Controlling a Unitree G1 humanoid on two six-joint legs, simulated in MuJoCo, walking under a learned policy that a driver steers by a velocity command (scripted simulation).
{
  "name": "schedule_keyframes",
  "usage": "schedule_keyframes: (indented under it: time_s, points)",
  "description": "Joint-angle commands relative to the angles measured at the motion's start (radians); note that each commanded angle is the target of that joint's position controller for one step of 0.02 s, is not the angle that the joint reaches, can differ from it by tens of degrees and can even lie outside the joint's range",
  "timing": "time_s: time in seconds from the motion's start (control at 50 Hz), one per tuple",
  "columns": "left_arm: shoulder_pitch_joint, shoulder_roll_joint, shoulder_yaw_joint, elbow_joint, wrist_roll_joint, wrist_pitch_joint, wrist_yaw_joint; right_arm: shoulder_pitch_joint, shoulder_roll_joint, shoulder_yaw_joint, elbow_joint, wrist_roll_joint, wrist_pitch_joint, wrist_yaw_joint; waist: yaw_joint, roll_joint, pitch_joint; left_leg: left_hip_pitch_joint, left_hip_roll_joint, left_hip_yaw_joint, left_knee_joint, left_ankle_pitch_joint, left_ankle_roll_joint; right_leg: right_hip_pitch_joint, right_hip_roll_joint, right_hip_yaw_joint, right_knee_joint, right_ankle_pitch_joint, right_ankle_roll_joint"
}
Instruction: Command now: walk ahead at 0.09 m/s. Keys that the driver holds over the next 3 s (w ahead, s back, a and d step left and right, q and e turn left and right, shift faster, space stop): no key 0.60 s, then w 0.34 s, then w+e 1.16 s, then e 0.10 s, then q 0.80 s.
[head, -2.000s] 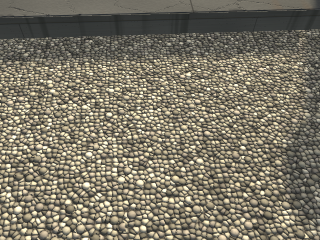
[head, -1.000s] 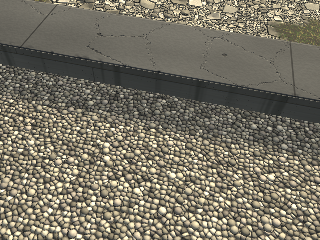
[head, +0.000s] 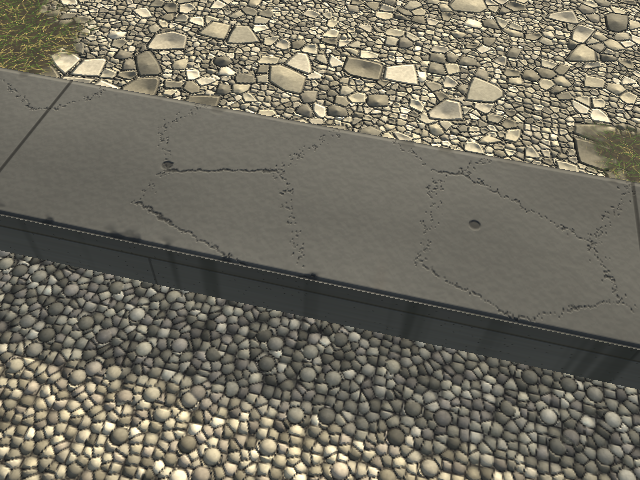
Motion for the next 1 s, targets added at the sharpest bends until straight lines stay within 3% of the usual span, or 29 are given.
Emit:
schedule_keyframes:
  time_s: [0.02,0.08,0.12,0.14,0.16,0.2,0.26,0.36,0.6,0.62,0.66,0.7,0.74,0.76,0.78,0.8,0.84,0.86,0.88,0.9,0.92,0.96,1.0]
  points:
    - [0.126,0.057,0.016,0.002,0.008,0.020,0.019,-0.068,-0.139,-0.033,-0.044,-0.007,-0.002,-0.011,0.036,0.187,-0.150,0.057,0.217,-0.224,-0.221,-0.048,0.147,0.106,-0.026,-0.002,-0.143,0.101,0.005]
    - [0.129,0.046,0.017,0.025,0.020,0.019,0.010,-0.072,-0.143,-0.032,-0.017,0.014,0.005,-0.020,0.049,0.156,-0.151,0.004,0.192,-0.186,-0.222,-0.262,0.116,0.240,-0.006,-0.038,-0.345,0.331,-0.026]
    - [0.092,0.062,0.016,0.012,0.041,0.019,0.006,-0.033,-0.110,-0.019,0.014,0.015,0.009,-0.020,0.036,0.113,-0.093,-0.037,0.146,-0.167,-0.217,-0.443,0.035,0.255,-0.044,0.006,-0.453,0.361,-0.064]
    - [0.060,0.115,0.024,-0.001,0.034,0.017,0.011,-0.012,-0.116,-0.022,0.020,0.008,0.012,-0.020,-0.001,0.048,-0.039,-0.020,0.102,-0.132,-0.190,-0.445,-0.003,0.171,-0.081,0.043,-0.501,0.244,-0.092]
    - [0.039,0.129,0.030,0.013,0.022,0.010,0.009,-0.013,-0.114,-0.023,0.020,0.006,0.016,-0.025,-0.020,-0.043,-0.005,0.078,0.058,-0.078,-0.149,-0.355,-0.027,0.028,-0.065,0.044,-0.528,0.073,-0.107]
    - [0.001,0.067,0.014,0.019,0.026,-0.015,0.005,-0.006,-0.108,-0.023,0.036,0.006,0.019,-0.033,-0.029,-0.076,-0.012,0.198,0.056,-0.067,-0.077,-0.207,-0.022,-0.034,-0.061,0.043,-0.576,0.087,-0.074]
    - [0.010,0.062,0.010,0.035,0.018,-0.039,0.002,0.016,-0.112,-0.025,0.070,0.009,0.019,-0.035,-0.023,-0.035,-0.043,0.211,0.056,-0.061,-0.052,-0.074,-0.001,0.043,-0.049,0.026,-0.541,0.257,-0.048]
    - [0.039,0.067,0.007,0.063,0.011,-0.036,0.005,0.006,-0.113,-0.026,0.106,0.019,0.021,-0.030,-0.004,0.010,-0.075,0.232,0.057,-0.055,-0.031,0.081,-0.002,0.118,-0.037,0.008,-0.506,0.418,-0.055]
    - [0.024,0.053,0.000,0.100,0.011,-0.023,0.004,0.000,-0.129,-0.030,0.184,0.024,0.044,-0.044,-0.008,0.031,-0.069,0.274,0.061,-0.058,-0.025,0.144,-0.006,0.153,-0.023,-0.014,-0.518,0.487,-0.055]
    - [0.045,0.045,-0.001,0.114,0.010,-0.021,0.004,0.014,-0.120,-0.028,0.198,0.025,0.046,-0.044,-0.006,0.028,-0.088,0.281,0.048,-0.043,-0.025,0.044,-0.006,0.164,-0.014,-0.025,-0.527,0.389,-0.058]
    - [0.045,0.062,0.007,0.118,0.000,-0.016,0.008,0.015,-0.129,-0.034,0.209,0.034,0.050,-0.045,-0.008,0.004,-0.038,0.218,0.010,-0.010,0.008,-0.304,0.001,0.118,-0.009,-0.013,-0.538,0.082,-0.094]
    - [0.049,0.082,0.015,0.105,-0.006,-0.024,0.012,-0.010,-0.133,-0.037,0.198,0.034,0.037,-0.043,0.000,-0.021,0.055,0.089,0.005,-0.015,0.037,-0.485,0.010,0.076,-0.054,0.062,-0.576,-0.141,-0.139]
    - [0.110,0.113,0.027,0.116,-0.016,-0.046,0.011,-0.036,-0.107,-0.034,0.184,0.039,0.005,-0.032,0.021,-0.088,0.101,-0.024,-0.003,0.012,0.141,-0.424,0.005,0.126,-0.157,0.210,-0.646,-0.223,-0.198]
    - [0.129,0.135,0.036,0.124,-0.021,-0.056,0.010,-0.045,-0.093,-0.032,0.176,0.043,-0.012,-0.023,0.021,-0.139,0.116,-0.066,-0.001,0.031,0.210,-0.352,0.006,0.158,-0.231,0.305,-0.690,-0.227,-0.237]
    - [0.126,0.135,0.038,0.125,-0.024,-0.066,0.008,-0.049,-0.089,-0.031,0.170,0.047,-0.027,-0.014,0.014,-0.151,0.135,-0.080,0.022,0.015,0.234,-0.320,0.018,0.158,-0.276,0.354,-0.698,-0.170,-0.260]
    - [0.107,0.122,0.036,0.118,-0.023,-0.074,0.005,-0.028,-0.088,-0.032,0.173,0.051,-0.038,-0.007,-0.008,-0.140,0.134,-0.052,0.032,0.009,0.205,-0.317,0.032,0.152,-0.279,0.340,-0.676,-0.081,-0.255]
    - [0.018,0.106,0.033,0.083,-0.024,-0.079,-0.005,0.126,-0.105,-0.045,0.232,0.057,-0.048,-0.001,-0.089,-0.093,0.088,0.202,0.016,0.007,0.041,-0.269,0.052,0.045,-0.189,0.193,-0.558,0.103,-0.193]
    - [-0.047,0.076,0.023,0.044,-0.023,-0.087,-0.009,0.244,-0.170,-0.068,0.269,0.054,-0.052,-0.003,-0.137,0.041,0.054,0.364,0.096,-0.164,-0.066,-0.287,0.097,-0.083,-0.079,0.048,-0.345,0.272,-0.129]
    - [-0.067,0.026,0.012,-0.001,-0.011,-0.104,-0.006,0.385,-0.290,-0.103,0.307,0.058,-0.056,0.005,-0.170,0.323,-0.022,0.577,0.287,-0.538,-0.205,-0.271,0.215,-0.282,0.061,-0.097,0.009,0.205,-0.049]
    - [-0.084,0.054,0.019,-0.012,-0.021,-0.120,-0.007,0.394,-0.221,-0.075,0.302,0.038,-0.069,0.011,-0.159,0.273,-0.053,0.633,0.386,-0.722,-0.263,-0.217,0.264,-0.414,0.061,0.019,0.234,-0.021,-0.053]
    - [-0.066,0.061,0.023,-0.006,-0.046,-0.131,-0.018,0.328,-0.165,-0.056,0.286,0.032,-0.082,0.011,-0.111,0.175,-0.011,0.615,0.386,-0.635,-0.238,-0.164,0.242,-0.477,0.006,0.071,0.336,0.019,-0.086]
    - [-0.052,0.053,0.025,0.010,-0.046,-0.137,-0.030,0.251,-0.128,-0.039,0.254,0.032,-0.088,0.012,-0.064,0.089,0.024,0.563,0.334,-0.422,-0.246,-0.038,0.185,-0.507,-0.066,0.056,0.312,0.182,-0.120]
    - [-0.051,0.044,0.035,0.015,-0.034,-0.122,-0.040,0.253,-0.091,-0.022,0.254,0.024,-0.076,0.004,-0.049,0.110,0.017,0.498,0.271,-0.244,-0.272,0.100,0.125,-0.422,-0.096,0.036,0.217,0.280,-0.119]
